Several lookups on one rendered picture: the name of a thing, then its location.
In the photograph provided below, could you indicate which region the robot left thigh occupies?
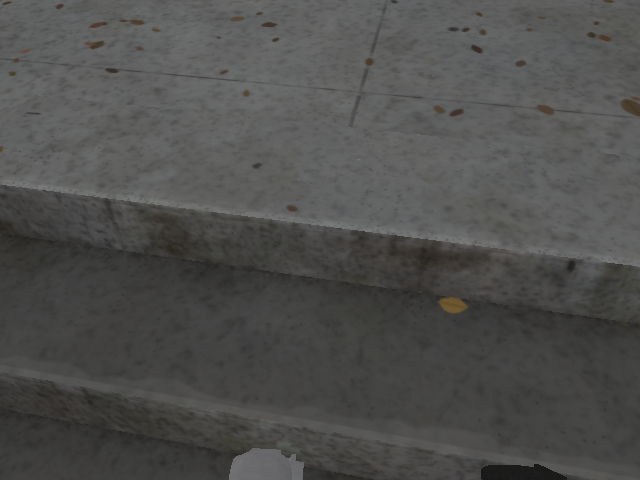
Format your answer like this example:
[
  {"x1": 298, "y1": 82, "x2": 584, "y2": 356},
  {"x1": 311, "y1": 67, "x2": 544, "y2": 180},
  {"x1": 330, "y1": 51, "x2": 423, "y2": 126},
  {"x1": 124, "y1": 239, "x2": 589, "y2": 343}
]
[{"x1": 229, "y1": 448, "x2": 304, "y2": 480}]

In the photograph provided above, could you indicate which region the left robot shin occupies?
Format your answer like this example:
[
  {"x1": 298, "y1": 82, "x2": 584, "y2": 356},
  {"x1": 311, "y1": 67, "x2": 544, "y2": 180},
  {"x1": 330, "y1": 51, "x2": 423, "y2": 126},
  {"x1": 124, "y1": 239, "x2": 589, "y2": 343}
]
[{"x1": 229, "y1": 455, "x2": 241, "y2": 477}]

